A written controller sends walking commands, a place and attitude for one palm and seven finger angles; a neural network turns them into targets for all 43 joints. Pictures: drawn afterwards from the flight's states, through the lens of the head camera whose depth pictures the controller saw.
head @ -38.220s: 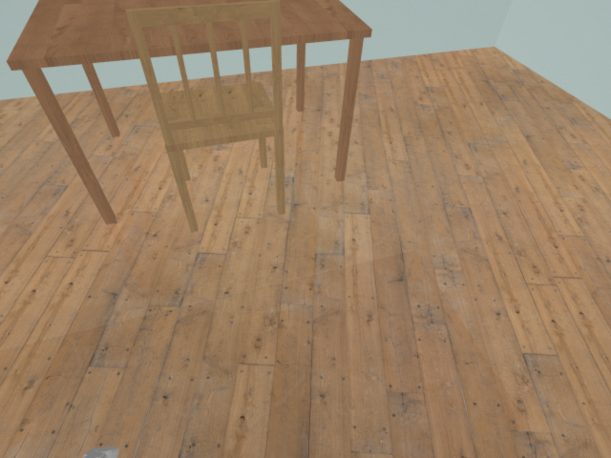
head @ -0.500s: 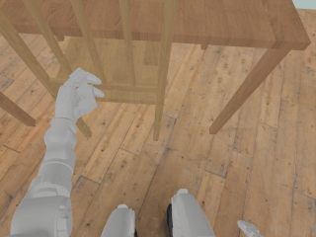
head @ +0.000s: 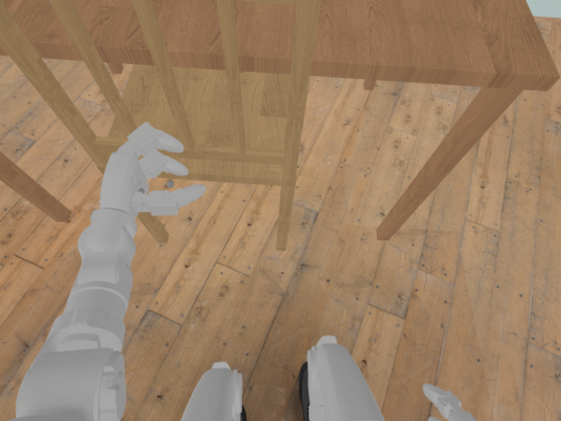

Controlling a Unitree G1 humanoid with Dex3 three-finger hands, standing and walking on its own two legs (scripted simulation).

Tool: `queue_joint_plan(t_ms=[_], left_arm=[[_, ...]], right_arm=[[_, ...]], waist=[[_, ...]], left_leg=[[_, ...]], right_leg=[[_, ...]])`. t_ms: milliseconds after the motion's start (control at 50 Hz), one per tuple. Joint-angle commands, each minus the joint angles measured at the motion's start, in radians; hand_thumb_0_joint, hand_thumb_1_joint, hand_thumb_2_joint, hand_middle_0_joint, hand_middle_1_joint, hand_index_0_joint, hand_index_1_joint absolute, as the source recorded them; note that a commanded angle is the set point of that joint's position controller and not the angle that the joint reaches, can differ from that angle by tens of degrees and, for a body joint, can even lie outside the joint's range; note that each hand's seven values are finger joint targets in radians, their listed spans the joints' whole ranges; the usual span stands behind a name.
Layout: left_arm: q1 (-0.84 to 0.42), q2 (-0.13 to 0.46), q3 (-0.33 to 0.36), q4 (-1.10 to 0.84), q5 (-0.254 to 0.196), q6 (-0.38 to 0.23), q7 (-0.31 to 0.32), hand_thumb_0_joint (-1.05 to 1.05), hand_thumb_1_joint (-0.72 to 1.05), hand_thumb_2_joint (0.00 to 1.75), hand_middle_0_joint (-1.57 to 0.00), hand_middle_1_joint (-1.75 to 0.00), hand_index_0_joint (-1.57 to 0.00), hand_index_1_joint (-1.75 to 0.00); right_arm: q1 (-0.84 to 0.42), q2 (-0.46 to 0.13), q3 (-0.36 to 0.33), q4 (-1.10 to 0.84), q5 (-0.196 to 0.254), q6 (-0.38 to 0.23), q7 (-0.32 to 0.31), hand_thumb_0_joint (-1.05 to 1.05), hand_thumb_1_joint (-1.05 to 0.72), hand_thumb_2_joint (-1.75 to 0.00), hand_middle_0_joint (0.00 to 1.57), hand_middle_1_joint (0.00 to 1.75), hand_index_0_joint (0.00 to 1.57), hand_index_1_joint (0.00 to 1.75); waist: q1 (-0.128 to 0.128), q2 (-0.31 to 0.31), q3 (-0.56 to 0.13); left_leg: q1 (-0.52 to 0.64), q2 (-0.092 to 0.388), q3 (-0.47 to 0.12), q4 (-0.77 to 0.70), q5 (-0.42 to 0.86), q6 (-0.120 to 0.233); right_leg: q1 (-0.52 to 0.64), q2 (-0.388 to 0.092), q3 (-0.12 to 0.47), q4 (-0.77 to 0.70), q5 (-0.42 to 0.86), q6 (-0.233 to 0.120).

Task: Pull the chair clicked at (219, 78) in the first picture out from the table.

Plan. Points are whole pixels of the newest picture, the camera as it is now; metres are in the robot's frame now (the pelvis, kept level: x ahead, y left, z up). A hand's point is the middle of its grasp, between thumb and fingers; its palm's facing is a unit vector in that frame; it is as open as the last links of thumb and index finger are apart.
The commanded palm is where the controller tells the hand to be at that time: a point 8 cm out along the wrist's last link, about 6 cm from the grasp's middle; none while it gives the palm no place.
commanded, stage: open the thumb and straighten the fingers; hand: left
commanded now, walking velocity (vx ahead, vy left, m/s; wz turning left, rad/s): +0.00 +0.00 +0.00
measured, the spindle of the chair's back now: (170, 87) +0.61 +0.15 +0.04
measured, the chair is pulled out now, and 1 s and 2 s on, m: -0.09 -0.09 -0.09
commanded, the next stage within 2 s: draw the fingers out of the gap in 0.46 s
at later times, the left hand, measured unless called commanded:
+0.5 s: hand (159, 175) +0.45 +0.15 +0.03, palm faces -0.15 -0.99 -0.06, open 17.2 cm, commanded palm +0.43 +0.21 +0.03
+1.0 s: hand (149, 219) +0.39 +0.16 +0.02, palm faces -0.14 -0.99 -0.06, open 17.5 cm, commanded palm +0.37 +0.22 +0.03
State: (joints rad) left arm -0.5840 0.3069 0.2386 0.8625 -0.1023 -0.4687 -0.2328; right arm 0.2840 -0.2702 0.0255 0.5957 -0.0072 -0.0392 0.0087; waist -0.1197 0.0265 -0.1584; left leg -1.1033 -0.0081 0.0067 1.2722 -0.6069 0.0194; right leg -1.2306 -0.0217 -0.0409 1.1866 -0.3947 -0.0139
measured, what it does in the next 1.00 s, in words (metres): stands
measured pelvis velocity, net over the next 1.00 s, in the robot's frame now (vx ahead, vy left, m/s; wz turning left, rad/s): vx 0.01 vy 0.01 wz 0.00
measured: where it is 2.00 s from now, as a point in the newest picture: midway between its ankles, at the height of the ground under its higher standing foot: outside the picture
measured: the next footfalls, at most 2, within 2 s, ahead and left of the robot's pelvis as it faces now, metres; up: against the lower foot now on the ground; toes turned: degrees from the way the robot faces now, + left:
none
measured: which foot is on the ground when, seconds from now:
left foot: down 0.00-1.00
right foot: down 0.00-1.00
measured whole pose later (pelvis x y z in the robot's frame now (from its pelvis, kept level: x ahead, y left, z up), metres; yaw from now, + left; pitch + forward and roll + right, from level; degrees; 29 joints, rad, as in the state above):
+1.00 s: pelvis +0.01 +0.01 +0.01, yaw +0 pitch +23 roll -2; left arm -0.28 0.27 0.19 0.59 -0.15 -0.45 -0.26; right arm 0.27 -0.26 0.02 0.57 0.01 -0.03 0.01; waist -0.09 0.02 -0.17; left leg -1.02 -0.01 0.00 1.23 -0.62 0.03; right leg -1.14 -0.02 -0.04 1.14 -0.40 0.00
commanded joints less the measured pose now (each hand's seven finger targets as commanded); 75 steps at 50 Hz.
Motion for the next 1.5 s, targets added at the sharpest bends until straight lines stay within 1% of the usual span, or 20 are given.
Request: queue_joint_plan(t_ms=[0,140,200,220,260,300,380,500,560,600,740,860,940,960,1140,1300,1400,1420,1440,1480], left_arm=[[-0.348,0.217,0.071,-0.164,-0.021,-0.057,-0.011,0.00,-0.55,0.20,-0.38,-1.09,-0.38,-1.09],[-0.269,0.187,0.050,-0.206,-0.046,-0.051,-0.043,0.00,-0.55,0.20,-0.20,-0.58,-0.20,-0.58],[-0.275,0.209,0.069,-0.188,-0.046,-0.047,-0.041,0.00,-0.55,0.20,-0.13,-0.36,-0.13,-0.36],[-0.372,0.268,0.097,-0.238,-0.043,-0.055,-0.033,0.00,-0.55,0.20,-0.10,-0.29,-0.10,-0.29],[-0.412,0.286,0.104,-0.221,-0.035,-0.060,-0.029,0.00,-0.55,0.20,-0.05,-0.14,-0.05,-0.14],[-0.393,0.231,0.067,-0.177,-0.031,-0.064,-0.034,0.00,-0.55,0.20,0.00,0.00,0.00,0.00],[-0.368,0.206,0.050,-0.135,-0.035,-0.059,-0.050,0.00,-0.55,0.20,0.00,0.00,0.00,0.00],[-0.338,0.220,0.068,-0.136,-0.036,-0.043,-0.046,0.00,-0.55,0.20,0.00,0.00,0.00,0.00],[-0.424,0.309,0.117,-0.217,-0.025,-0.062,-0.027,0.00,-0.55,0.20,0.00,0.00,0.00,0.00],[-0.285,0.211,0.069,-0.182,-0.035,-0.048,-0.032,0.00,-0.55,0.20,0.00,0.00,0.00,0.00],[-0.091,0.166,0.038,-0.328,-0.062,-0.023,-0.048,0.00,-0.55,0.20,0.00,0.00,0.00,0.00],[-0.011,0.163,0.036,-0.469,-0.071,-0.048,-0.021,0.00,-0.55,0.20,0.00,0.00,0.00,0.00],[0.036,0.113,-0.012,-0.496,-0.068,-0.046,-0.032,0.00,-0.55,0.20,0.00,0.00,0.00,0.00],[0.037,0.103,-0.029,-0.522,-0.070,-0.046,-0.036,0.00,-0.55,0.20,0.00,0.00,0.00,0.00],[0.232,0.088,-0.030,-0.616,-0.094,0.004,-0.057,0.00,-0.55,0.20,0.00,0.00,0.00,0.00],[0.342,0.097,-0.024,-0.730,-0.107,0.006,-0.075,0.00,-0.55,0.20,0.00,0.00,0.00,0.00],[0.497,0.096,-0.022,-0.796,-0.134,0.020,-0.100,0.00,-0.55,0.20,0.00,0.00,0.00,0.00],[0.506,0.097,-0.020,-0.802,-0.136,0.023,-0.102,0.00,-0.55,0.20,0.00,0.00,0.00,0.00],[0.449,0.059,-0.022,-0.832,-0.181,0.007,-0.108,0.00,-0.55,0.20,0.00,0.00,0.00,0.00],[0.398,0.086,-0.015,-0.831,-0.174,-0.013,-0.108,0.00,-0.54,0.21,-0.01,-0.01,-0.01,-0.01]], right_arm=[[0.116,-0.155,-0.062,-0.074,-0.002,-0.030,-0.011,0.00,-0.90,-0.90,0.20,0.30,0.20,0.30],[0.121,-0.155,-0.071,-0.082,0.003,-0.031,-0.004,0.00,-0.90,-0.90,0.20,0.30,0.20,0.30],[0.122,-0.160,-0.069,-0.073,0.003,-0.029,-0.007,0.00,-0.90,-0.90,0.20,0.30,0.20,0.30],[0.126,-0.165,-0.068,-0.072,0.003,-0.030,-0.012,0.00,-0.90,-0.90,0.20,0.30,0.20,0.30],[0.136,-0.163,-0.064,-0.065,-0.002,-0.037,-0.017,0.00,-0.90,-0.90,0.20,0.30,0.20,0.30],[0.129,-0.160,-0.063,-0.062,-0.002,-0.042,-0.016,0.00,-0.90,-0.90,0.20,0.30,0.20,0.30],[0.142,-0.170,-0.069,-0.056,-0.004,-0.040,-0.009,0.00,-0.90,-0.90,0.20,0.30,0.20,0.30],[0.138,-0.167,-0.067,-0.069,-0.002,-0.021,-0.004,0.00,-0.90,-0.90,0.20,0.30,0.20,0.30],[0.149,-0.170,-0.065,-0.072,-0.008,-0.021,-0.009,0.00,-0.90,-0.90,0.20,0.30,0.20,0.30],[0.132,-0.160,-0.066,-0.085,-0.004,-0.018,-0.001,0.00,-0.90,-0.90,0.20,0.30,0.20,0.30],[0.100,-0.153,-0.074,-0.119,0.011,-0.008,0.008,0.00,-0.90,-0.90,0.20,0.30,0.20,0.30],[0.071,-0.147,-0.076,-0.127,0.009,-0.029,0.001,0.00,-0.90,-0.90,0.20,0.30,0.20,0.30],[0.038,-0.142,-0.076,-0.126,0.015,-0.038,-0.006,0.00,-0.90,-0.90,0.20,0.30,0.20,0.30],[0.034,-0.142,-0.075,-0.133,0.016,-0.042,-0.006,0.00,-0.90,-0.90,0.20,0.30,0.20,0.30],[-0.017,-0.134,-0.074,-0.169,0.025,-0.053,-0.012,0.00,-0.90,-0.90,0.20,0.30,0.20,0.30],[-0.053,-0.126,-0.066,-0.199,0.026,-0.073,-0.019,0.00,-0.90,-0.90,0.20,0.30,0.20,0.30],[-0.062,-0.125,-0.067,-0.215,0.029,-0.091,-0.018,0.00,-0.90,-0.90,0.20,0.30,0.20,0.30],[-0.061,-0.126,-0.068,-0.212,0.031,-0.094,-0.019,0.00,-0.90,-0.90,0.20,0.30,0.20,0.30],[-0.075,-0.125,-0.065,-0.207,0.032,-0.104,-0.026,0.00,-0.90,-0.90,0.20,0.30,0.20,0.30],[-0.073,-0.131,-0.065,-0.189,0.028,-0.121,-0.036,0.00,-0.90,-0.90,0.20,0.30,0.20,0.30]], waist=[[-0.013,0.029,-0.450],[-0.004,0.043,-0.485],[-0.014,-0.001,-0.441],[-0.017,0.027,-0.456],[-0.023,0.047,-0.447],[-0.025,0.066,-0.439],[-0.023,0.088,-0.476],[-0.017,0.045,-0.456],[-0.012,0.097,-0.498],[-0.005,0.047,-0.483],[0.027,0.033,-0.454],[0.033,0.032,-0.447],[0.028,0.034,-0.405],[0.026,0.070,-0.407],[0.052,0.003,-0.383],[0.066,0.039,-0.370],[0.073,0.017,-0.366],[0.064,0.000,-0.349],[0.051,-0.016,-0.340],[0.046,0.013,-0.335]], left_leg=[[0.066,-0.030,-0.010,-0.185,0.282,-0.001],[0.117,-0.022,-0.013,-0.195,0.348,-0.007],[0.086,-0.021,-0.016,-0.196,0.315,-0.003],[0.090,-0.022,-0.014,-0.200,0.292,-0.001],[0.095,-0.025,-0.019,-0.201,0.269,0.001],[0.119,-0.024,-0.025,-0.204,0.289,-0.003],[0.190,-0.016,-0.041,-0.201,0.366,-0.014],[0.158,-0.014,-0.035,-0.205,0.374,-0.012],[0.187,-0.016,-0.039,-0.207,0.381,-0.014],[0.204,-0.012,-0.039,-0.216,0.421,-0.016],[0.191,-0.008,-0.028,-0.240,0.425,-0.019],[0.208,-0.010,-0.032,-0.234,0.419,-0.018],[0.207,-0.010,-0.036,-0.232,0.385,-0.017],[0.224,-0.010,-0.040,-0.229,0.394,-0.019],[0.190,-0.015,-0.036,-0.225,0.381,-0.014],[0.166,-0.025,-0.031,-0.211,0.333,-0.008],[0.142,-0.027,-0.028,-0.204,0.325,-0.005],[0.140,-0.024,-0.032,-0.204,0.316,-0.005],[0.120,-0.026,-0.036,-0.189,0.301,-0.004],[0.114,-0.024,-0.040,-0.174,0.281,-0.004]], right_leg=[[0.491,0.036,0.054,-0.124,0.171,-0.010],[0.506,0.039,0.042,-0.127,0.224,-0.012],[0.498,0.040,0.042,-0.132,0.198,-0.009],[0.500,0.039,0.050,-0.139,0.174,-0.007],[0.486,0.044,0.051,-0.141,0.141,-0.009],[0.453,0.042,0.038,-0.135,0.143,-0.012],[0.416,0.044,0.020,-0.121,0.174,-0.016],[0.444,0.044,0.022,-0.123,0.196,-0.013],[0.463,0.048,0.028,-0.119,0.200,-0.015],[0.467,0.048,0.017,-0.129,0.221,-0.014],[0.510,0.043,0.016,-0.143,0.233,-0.013],[0.510,0.044,0.015,-0.137,0.227,-0.014],[0.477,0.038,0.013,-0.138,0.189,-0.012],[0.458,0.038,0.010,-0.132,0.182,-0.014],[0.504,0.031,0.009,-0.134,0.192,-0.011],[0.511,0.028,0.019,-0.132,0.152,-0.014],[0.536,0.026,0.023,-0.140,0.147,-0.010],[0.518,0.028,0.016,-0.141,0.133,-0.009],[0.507,0.028,0.020,-0.140,0.122,-0.007],[0.467,0.027,0.022,-0.126,0.088,-0.009]])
